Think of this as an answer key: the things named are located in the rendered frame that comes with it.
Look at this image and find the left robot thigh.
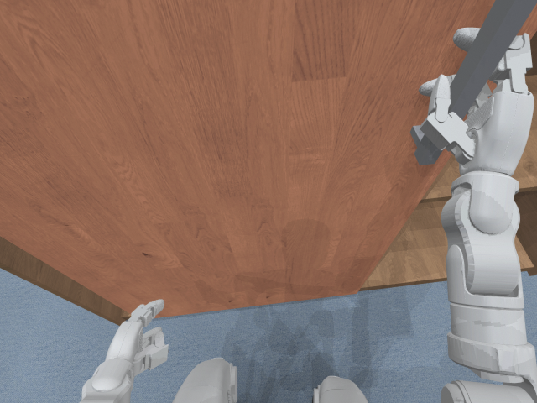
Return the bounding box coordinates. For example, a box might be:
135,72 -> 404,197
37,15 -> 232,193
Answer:
172,359 -> 237,403

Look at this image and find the robot right forearm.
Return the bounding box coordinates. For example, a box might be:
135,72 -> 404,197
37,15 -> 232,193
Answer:
441,171 -> 537,403

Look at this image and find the wardrobe door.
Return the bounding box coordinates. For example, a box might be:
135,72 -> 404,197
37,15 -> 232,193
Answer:
0,0 -> 537,318

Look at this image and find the handle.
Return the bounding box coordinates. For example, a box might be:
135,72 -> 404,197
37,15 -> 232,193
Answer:
410,0 -> 537,165

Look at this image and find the right robot thigh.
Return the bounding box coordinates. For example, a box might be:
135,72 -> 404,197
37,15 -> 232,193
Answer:
313,377 -> 368,403

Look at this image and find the robot thigh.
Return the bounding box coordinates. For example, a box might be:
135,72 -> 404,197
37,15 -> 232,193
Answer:
313,377 -> 368,403
172,359 -> 237,403

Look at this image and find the left robot hand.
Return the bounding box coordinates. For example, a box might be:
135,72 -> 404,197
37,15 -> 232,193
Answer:
105,299 -> 169,377

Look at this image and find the right robot hand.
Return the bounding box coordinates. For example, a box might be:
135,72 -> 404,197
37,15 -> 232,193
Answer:
419,28 -> 534,176

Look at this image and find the robot left forearm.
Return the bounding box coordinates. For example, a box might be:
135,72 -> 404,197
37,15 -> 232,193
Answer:
79,359 -> 134,403

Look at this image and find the right robot upper arm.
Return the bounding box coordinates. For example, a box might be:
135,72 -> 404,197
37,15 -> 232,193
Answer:
441,380 -> 534,403

